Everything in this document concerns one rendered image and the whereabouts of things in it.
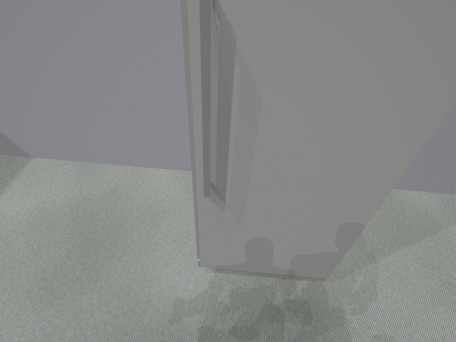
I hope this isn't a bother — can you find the fridge door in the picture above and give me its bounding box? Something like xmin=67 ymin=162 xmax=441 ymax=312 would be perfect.
xmin=187 ymin=0 xmax=456 ymax=279

